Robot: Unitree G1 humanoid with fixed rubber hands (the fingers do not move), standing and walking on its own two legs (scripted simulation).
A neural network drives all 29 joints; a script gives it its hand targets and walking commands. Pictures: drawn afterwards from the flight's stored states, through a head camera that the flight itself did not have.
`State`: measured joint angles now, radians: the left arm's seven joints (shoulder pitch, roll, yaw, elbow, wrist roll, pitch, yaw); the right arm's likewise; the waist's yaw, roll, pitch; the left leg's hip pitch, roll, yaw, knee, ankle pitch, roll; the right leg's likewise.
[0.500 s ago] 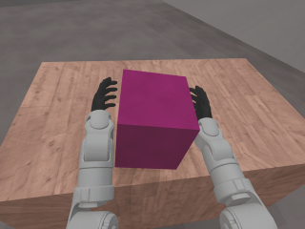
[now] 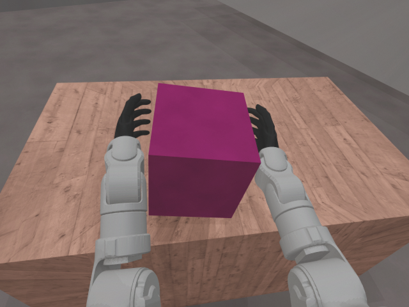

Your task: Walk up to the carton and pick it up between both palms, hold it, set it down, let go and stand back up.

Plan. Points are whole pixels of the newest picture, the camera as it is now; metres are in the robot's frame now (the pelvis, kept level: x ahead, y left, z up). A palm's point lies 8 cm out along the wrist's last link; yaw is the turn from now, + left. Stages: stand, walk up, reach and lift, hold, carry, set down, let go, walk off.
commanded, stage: reach and lift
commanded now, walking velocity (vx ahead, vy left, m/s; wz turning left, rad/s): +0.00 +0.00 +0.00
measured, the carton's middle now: (196, 153) +0.37 +0.00 +0.11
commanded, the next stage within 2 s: hold in 0.32 s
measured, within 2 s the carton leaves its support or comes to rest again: neither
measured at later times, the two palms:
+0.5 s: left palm (122, 132) +0.36 +0.14 +0.19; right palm (265, 141) +0.35 -0.13 +0.16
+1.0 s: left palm (115, 132) +0.35 +0.14 +0.19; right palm (263, 139) +0.35 -0.12 +0.17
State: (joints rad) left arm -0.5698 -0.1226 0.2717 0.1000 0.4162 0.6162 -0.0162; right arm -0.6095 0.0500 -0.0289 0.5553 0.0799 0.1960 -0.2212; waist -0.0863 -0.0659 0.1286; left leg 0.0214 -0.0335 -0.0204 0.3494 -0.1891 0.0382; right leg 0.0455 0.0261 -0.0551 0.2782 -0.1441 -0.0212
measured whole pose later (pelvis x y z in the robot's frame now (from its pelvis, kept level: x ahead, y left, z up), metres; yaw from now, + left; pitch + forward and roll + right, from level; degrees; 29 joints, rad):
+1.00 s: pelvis -0.01 +0.00 +0.00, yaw +0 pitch -12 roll -1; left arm -0.62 -0.11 0.29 0.05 0.45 0.72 -0.05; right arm -0.66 0.06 -0.04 0.54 0.10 0.24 -0.23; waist -0.08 -0.08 0.14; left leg 0.05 -0.04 -0.02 0.34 -0.18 0.04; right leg 0.07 0.02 -0.06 0.28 -0.13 -0.02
